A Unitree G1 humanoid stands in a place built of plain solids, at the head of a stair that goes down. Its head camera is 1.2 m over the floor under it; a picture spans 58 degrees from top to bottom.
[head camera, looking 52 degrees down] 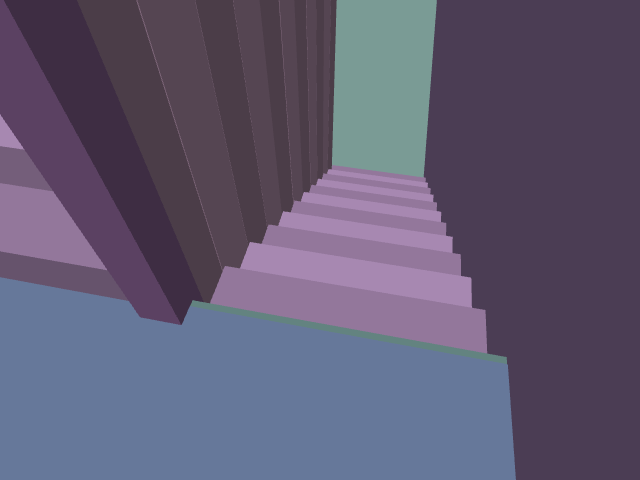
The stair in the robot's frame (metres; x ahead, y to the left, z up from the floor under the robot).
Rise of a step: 0.18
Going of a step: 0.26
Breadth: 0.98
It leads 11 degrees to the right of straight ahead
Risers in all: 12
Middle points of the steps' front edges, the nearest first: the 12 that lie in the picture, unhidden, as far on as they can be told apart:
0.60 -0.06 0.00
0.85 -0.11 -0.17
1.11 -0.16 -0.35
1.36 -0.21 -0.52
1.61 -0.26 -0.70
1.86 -0.31 -0.87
2.11 -0.36 -1.05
2.36 -0.41 -1.22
2.61 -0.46 -1.40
2.86 -0.51 -1.57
3.11 -0.56 -1.75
3.36 -0.61 -1.92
